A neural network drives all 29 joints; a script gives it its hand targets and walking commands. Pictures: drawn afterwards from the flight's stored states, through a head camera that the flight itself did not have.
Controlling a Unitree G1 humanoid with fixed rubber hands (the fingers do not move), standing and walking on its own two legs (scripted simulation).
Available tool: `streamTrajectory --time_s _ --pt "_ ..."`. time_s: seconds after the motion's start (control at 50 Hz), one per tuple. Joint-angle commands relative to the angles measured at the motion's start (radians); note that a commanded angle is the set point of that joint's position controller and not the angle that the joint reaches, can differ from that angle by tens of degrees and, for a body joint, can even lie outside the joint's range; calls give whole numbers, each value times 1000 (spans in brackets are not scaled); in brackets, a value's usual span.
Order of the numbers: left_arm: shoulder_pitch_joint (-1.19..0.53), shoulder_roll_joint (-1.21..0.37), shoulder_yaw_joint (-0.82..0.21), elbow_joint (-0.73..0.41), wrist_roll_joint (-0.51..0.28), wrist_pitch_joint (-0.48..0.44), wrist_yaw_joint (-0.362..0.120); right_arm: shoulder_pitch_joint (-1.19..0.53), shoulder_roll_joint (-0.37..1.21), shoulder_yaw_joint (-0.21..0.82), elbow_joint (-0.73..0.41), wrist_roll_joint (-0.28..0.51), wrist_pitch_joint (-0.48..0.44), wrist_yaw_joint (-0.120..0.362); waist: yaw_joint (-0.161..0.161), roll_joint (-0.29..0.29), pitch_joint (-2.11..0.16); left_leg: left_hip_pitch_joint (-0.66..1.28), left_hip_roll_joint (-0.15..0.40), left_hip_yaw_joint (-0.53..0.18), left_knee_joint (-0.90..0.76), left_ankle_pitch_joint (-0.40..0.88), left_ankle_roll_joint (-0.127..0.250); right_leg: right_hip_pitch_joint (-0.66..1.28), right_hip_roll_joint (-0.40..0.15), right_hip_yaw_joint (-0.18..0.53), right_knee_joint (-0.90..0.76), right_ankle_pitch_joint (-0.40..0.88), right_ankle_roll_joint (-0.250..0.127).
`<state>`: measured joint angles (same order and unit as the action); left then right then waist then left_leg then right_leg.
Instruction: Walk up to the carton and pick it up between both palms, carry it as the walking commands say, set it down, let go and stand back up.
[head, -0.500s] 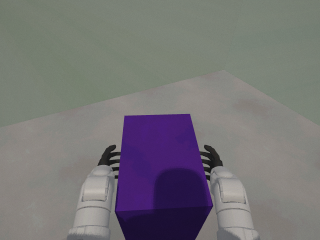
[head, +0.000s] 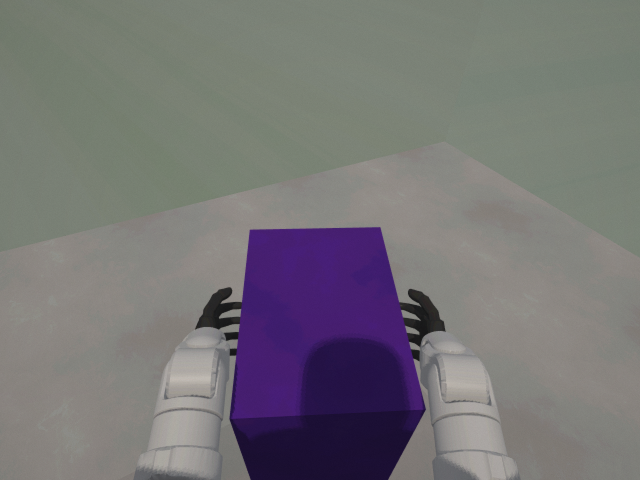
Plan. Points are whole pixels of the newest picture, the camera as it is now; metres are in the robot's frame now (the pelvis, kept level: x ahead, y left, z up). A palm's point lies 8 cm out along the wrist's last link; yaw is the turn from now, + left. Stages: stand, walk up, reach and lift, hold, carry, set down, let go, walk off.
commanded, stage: hold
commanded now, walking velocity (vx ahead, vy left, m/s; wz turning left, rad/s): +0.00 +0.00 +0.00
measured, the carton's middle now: (318, 354) +0.32 +0.00 -0.03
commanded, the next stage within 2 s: carry in 0.58 s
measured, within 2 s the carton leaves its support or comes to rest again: neither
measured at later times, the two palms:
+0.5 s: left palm (210, 341) +0.29 +0.14 +0.05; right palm (432, 344) +0.29 -0.15 +0.05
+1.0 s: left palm (236, 358) +0.25 +0.10 +0.06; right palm (467, 344) +0.28 -0.18 +0.07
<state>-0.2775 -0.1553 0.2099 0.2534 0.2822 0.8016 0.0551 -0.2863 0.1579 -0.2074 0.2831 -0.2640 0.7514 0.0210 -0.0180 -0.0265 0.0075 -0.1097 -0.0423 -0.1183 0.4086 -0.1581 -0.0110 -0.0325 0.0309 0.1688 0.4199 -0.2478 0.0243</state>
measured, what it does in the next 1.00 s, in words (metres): steps on the spot: left foot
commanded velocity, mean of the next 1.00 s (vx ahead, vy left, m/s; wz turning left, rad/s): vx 0.00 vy -0.09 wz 0.00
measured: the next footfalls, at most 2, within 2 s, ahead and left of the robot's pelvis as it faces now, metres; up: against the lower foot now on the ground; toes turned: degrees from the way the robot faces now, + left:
left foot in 0.96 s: +0.04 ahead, +0.07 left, +0.00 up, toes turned +12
right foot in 1.16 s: +0.08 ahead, -0.22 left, +0.00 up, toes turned -1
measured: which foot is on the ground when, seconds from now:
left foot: down 0.00-0.78, up 0.80-0.94, down 0.96-1.00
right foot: down 0.00-1.00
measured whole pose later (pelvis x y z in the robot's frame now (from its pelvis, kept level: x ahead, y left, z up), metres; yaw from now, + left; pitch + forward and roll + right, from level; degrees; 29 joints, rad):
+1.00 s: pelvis +0.00 -0.07 -0.03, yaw +6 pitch +6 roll +0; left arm -0.11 -0.13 0.06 -0.35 0.07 1.07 0.15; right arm -0.08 0.13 -0.05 -0.38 -0.05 1.04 -0.12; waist -0.02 -0.02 -0.12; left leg -0.46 0.07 0.08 0.69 -0.33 0.00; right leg -0.44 0.00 -0.15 0.72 -0.36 -0.05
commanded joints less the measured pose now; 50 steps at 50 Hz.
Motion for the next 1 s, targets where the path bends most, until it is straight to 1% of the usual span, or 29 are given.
streamTrajectory --time_s 0.0,0.18,0.54,0.56,0.58,0.6,0.62,0.64,0.66,0.68,0.7,0.72,0.74,0.76,0.78,0.8,0.82,0.84,0.86,0.88,0.9,0.92,0.94,0.96,0.98 --pt "-568 -1027 -607 -80 -319 -58 -272 -509 976 532 -22 252 -37 223 -2 32 -221 183 -38 46 -53 56 -8 -126 56 -71 -96 77 -39" --pt "-552 -1025 -609 -90 -316 -58 -270 -499 976 538 -36 255 -37 223 3 31 -226 191 -39 47 -54 77 -7 -123 57 -70 -96 91 -38" --pt "-534 -990 -604 -116 -313 -59 -277 -470 982 544 -53 257 -32 207 7 17 -222 183 -47 54 -50 95 0 -109 53 -63 -103 115 -29" --pt "-597 -937 -644 -125 -324 -66 -271 -488 952 549 -101 274 -35 203 16 85 -219 -85 176 -92 -19 25 26 -201 -63 -122 61 -59 -34" --pt "-605 -955 -639 -119 -333 -60 -267 -485 953 552 -109 276 -25 198 13 118 -270 -119 229 -197 -50 31 51 -196 -23 -140 148 -112 -34" --pt "-597 -975 -657 -129 -344 -53 -262 -473 955 570 -129 285 -17 193 14 154 -304 -140 276 -261 -67 39 74 -220 -5 -166 196 -137 -31" --pt "-586 -993 -679 -145 -360 -46 -257 -471 957 589 -154 295 -9 186 15 189 -330 -140 300 -288 -72 40 93 -230 5 -187 205 -190 -29" --pt "-579 -1009 -702 -172 -378 -40 -248 -473 960 609 -189 307 -1 178 17 208 -339 -142 307 -287 -63 61 95 -243 6 -196 186 -202 -32" --pt "-577 -1020 -731 -216 -404 -31 -239 -476 965 635 -237 325 11 167 19 223 -349 -139 295 -252 -43 82 85 -237 7 -210 136 -192 -35" --pt "-557 -1020 -746 -248 -418 -20 -228 -466 964 656 -275 337 27 157 21 224 -360 -147 274 -204 -13 90 65 -217 5 -211 84 -175 -40" --pt "-539 -1013 -759 -286 -431 -7 -218 -449 957 675 -312 347 43 145 20 204 -364 -174 250 -161 20 85 43 -183 -3 -205 36 -157 -44" --pt "-524 -1003 -772 -325 -443 7 -208 -430 947 691 -347 355 60 134 18 164 -367 -225 228 -119 57 53 24 -137 -25 -186 8 -137 -48" --pt "-508 -989 -786 -368 -454 23 -197 -409 941 712 -387 369 81 122 18 92 -368 -295 201 -68 125 -4 8 -89 -72 -139 -25 -119 -60" --pt "-498 -973 -800 -410 -461 42 -185 -388 935 731 -421 382 103 109 17 -28 -357 -381 145 27 251 -90 -8 -66 -172 -53 -69 -57 -95" --pt "-462 -965 -808 -432 -456 65 -172 -383 913 743 -458 393 126 99 21 -130 -353 -463 104 123 387 -223 -21 -79 -307 26 -57 115 -161" --pt "-410 -973 -818 -464 -452 88 -156 -386 905 769 -505 419 151 90 30 -124 -362 -468 112 145 522 -348 -21 -113 -348 15 -24 303 -207" --pt "-385 -976 -835 -535 -461 107 -138 -377 912 803 -561 452 175 81 30 -76 -361 -467 124 147 559 -354 -20 -126 -336 -25 9 443 -223" --pt "-374 -967 -848 -611 -477 127 -120 -371 914 831 -622 484 197 72 29 -55 -370 -462 131 159 546 -312 -17 -120 -309 -76 51 552 -222" --pt "-353 -946 -840 -645 -480 150 -102 -354 899 839 -655 501 222 60 27 -66 -382 -455 128 174 509 -271 -10 -106 -286 -112 93 644 -216" --pt "-302 -911 -823 -666 -478 177 -82 -299 870 838 -680 504 247 44 28 -84 -392 -436 117 192 458 -246 -2 -98 -266 -145 129 703 -207" --pt "-252 -881 -806 -685 -478 202 -63 -251 851 836 -706 505 272 28 26 -92 -403 -405 106 208 378 -205 7 -97 -250 -170 162 703 -197" --pt "-204 -858 -792 -704 -480 226 -46 -210 837 831 -733 503 295 12 20 -92 -418 -352 107 213 267 -120 17 -111 -234 -191 195 672 -178" --pt "-172 -849 -789 -726 -485 247 -32 -172 829 821 -753 498 315 -3 7 -82 -444 -229 148 182 149 4 32 -180 -215 -215 247 626 -148" --pt "-155 -836 -790 -751 -495 267 -20 -130 818 803 -762 491 331 -16 0 4 -465 -55 260 46 87 294 55 -345 -171 -225 318 406 -99" --pt "-136 -835 -803 -788 -504 287 -13 -80 808 783 -768 486 338 -28 3 277 -486 89 490 -242 101 768 158 -537 -81 -279 431 -1 -11"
